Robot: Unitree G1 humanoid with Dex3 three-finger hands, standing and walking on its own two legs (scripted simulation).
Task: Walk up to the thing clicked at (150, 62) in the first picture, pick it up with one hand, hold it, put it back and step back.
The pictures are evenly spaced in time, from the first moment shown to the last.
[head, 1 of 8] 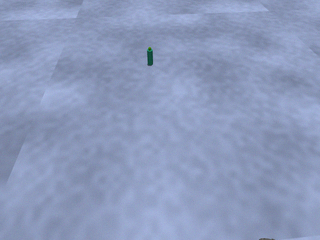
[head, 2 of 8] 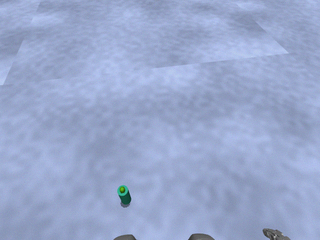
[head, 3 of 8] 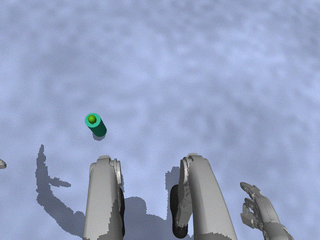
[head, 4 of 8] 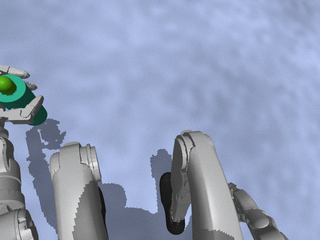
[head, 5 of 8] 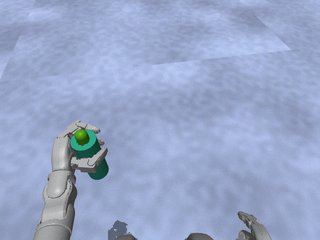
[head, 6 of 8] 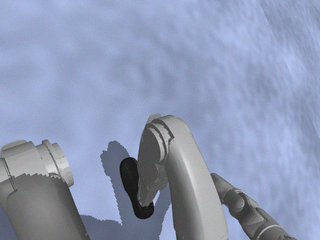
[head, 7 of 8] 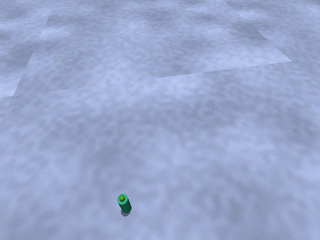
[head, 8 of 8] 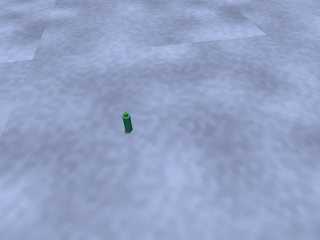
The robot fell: no
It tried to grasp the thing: yes
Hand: left
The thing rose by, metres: 0.66
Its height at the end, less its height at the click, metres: +0.00
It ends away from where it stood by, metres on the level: 0.02
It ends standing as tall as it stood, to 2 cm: yes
